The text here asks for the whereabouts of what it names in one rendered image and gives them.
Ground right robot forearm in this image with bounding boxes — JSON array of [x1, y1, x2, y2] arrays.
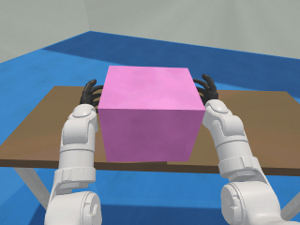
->
[[202, 99, 281, 214]]

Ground robot right hand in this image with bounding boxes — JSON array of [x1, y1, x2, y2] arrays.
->
[[192, 74, 218, 106]]

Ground carton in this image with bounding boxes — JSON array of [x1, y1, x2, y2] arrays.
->
[[97, 66, 206, 162]]

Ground robot right upper arm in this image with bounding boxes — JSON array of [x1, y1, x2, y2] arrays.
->
[[220, 181, 300, 225]]

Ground robot left upper arm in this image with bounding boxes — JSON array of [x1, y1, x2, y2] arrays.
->
[[45, 190, 102, 225]]

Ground robot left hand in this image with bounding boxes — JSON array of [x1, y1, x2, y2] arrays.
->
[[79, 79, 104, 113]]

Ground left robot forearm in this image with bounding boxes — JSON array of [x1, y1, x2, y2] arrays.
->
[[44, 104, 98, 225]]

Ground table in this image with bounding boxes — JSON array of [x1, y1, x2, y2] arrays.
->
[[0, 85, 300, 221]]

